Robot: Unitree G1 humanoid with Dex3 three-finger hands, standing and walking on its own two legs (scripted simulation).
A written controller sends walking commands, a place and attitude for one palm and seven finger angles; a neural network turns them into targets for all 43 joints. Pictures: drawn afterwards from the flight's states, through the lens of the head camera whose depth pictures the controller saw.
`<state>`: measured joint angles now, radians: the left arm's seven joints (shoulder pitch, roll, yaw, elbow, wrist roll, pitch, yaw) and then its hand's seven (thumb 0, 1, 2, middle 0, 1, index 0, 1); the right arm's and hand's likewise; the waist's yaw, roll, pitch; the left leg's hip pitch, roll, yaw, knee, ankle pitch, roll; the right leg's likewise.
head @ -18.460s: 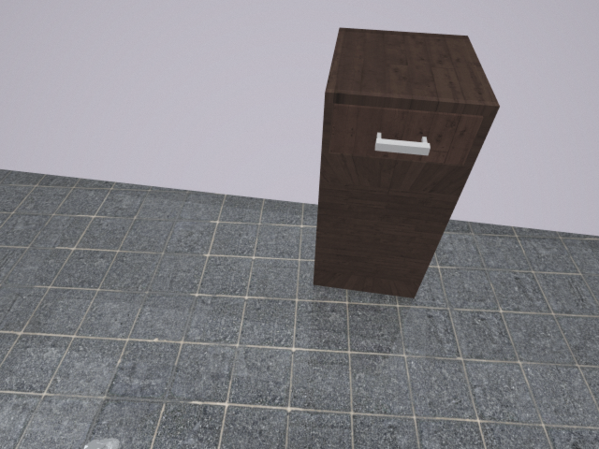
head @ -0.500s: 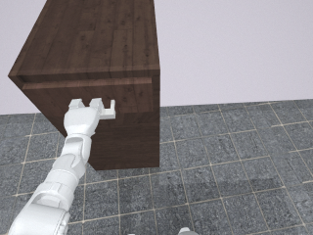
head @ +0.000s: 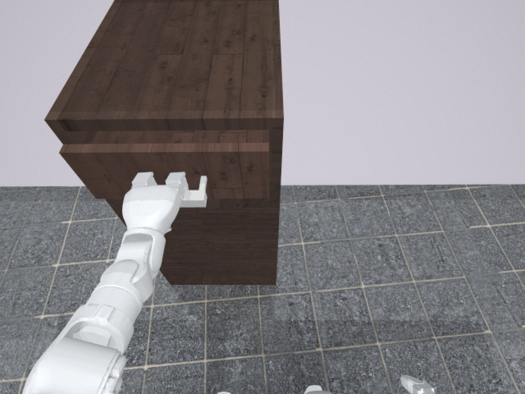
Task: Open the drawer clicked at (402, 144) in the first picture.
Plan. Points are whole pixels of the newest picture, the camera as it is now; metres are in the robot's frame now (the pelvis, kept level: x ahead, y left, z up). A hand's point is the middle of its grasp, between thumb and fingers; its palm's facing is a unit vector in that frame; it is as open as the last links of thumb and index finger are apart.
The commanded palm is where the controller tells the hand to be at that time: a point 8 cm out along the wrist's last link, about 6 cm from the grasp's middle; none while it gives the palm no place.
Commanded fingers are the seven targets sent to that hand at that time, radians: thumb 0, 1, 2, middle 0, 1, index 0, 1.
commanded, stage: pull the drawer open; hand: left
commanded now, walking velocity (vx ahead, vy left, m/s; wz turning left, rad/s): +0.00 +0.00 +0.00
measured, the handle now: (171, 189) +0.46 +0.18 +0.00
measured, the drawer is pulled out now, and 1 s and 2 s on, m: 0.05 0.24 0.30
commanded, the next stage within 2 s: open the thumb to release the handle in 1.48 s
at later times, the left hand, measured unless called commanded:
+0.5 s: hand (154, 275) +0.31 +0.18 -0.02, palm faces -0.01 -0.09 -1.00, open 5.7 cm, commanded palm +0.26 +0.19 +0.03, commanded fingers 0.00 0.90 0.90 -0.40 -1.35 -0.40 -1.35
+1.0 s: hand (141, 344) +0.20 +0.18 -0.02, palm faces -0.02 -0.12 -0.99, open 5.8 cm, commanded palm +0.15 +0.19 +0.03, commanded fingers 0.00 0.90 0.90 -0.40 -1.35 -0.40 -1.35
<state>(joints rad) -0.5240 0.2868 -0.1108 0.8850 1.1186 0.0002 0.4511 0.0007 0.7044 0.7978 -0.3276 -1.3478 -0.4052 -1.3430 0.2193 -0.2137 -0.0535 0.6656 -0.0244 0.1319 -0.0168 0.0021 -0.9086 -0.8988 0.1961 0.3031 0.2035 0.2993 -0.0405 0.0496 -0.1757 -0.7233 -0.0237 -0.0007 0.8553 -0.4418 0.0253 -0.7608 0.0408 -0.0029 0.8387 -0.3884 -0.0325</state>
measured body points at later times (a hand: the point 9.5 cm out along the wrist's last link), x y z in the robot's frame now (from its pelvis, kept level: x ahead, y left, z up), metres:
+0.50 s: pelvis +0.01 +0.00 +0.01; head +0.06 -0.02 +0.46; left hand +0.30 +0.19 +0.03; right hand +0.15 -0.26 -0.11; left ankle -0.03 +0.10 -0.70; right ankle +0.00 -0.10 -0.70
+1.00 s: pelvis +0.01 -0.02 +0.00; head +0.05 -0.04 +0.45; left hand +0.20 +0.18 +0.04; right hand +0.22 -0.23 -0.10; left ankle -0.03 +0.10 -0.70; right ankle +0.00 -0.10 -0.70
